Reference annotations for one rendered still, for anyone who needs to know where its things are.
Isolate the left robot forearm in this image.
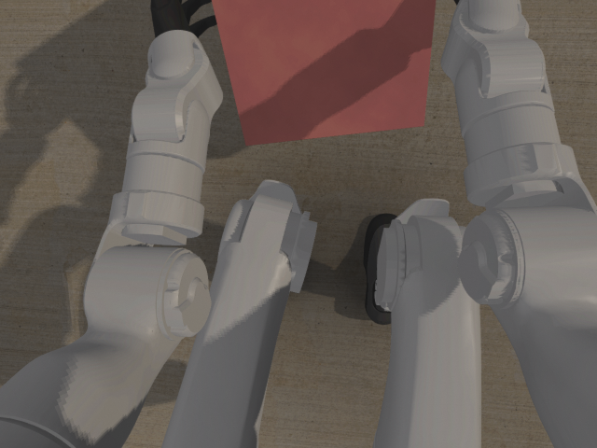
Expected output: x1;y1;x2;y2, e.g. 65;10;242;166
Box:
83;30;223;315

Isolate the robot right foot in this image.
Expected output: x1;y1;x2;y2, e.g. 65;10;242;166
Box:
364;214;397;325

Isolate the robot left hand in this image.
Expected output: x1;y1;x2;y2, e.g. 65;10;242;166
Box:
150;0;217;38

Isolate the right robot upper arm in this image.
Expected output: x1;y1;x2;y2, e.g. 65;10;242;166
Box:
457;205;597;448

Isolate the robot left shin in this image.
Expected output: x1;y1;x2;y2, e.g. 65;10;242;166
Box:
217;180;302;260

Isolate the left robot upper arm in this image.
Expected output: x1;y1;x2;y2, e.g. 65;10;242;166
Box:
0;246;212;448

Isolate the carton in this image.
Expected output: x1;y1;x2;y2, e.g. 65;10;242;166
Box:
212;0;436;146

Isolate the right robot forearm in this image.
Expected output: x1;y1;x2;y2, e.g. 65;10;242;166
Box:
440;0;597;216

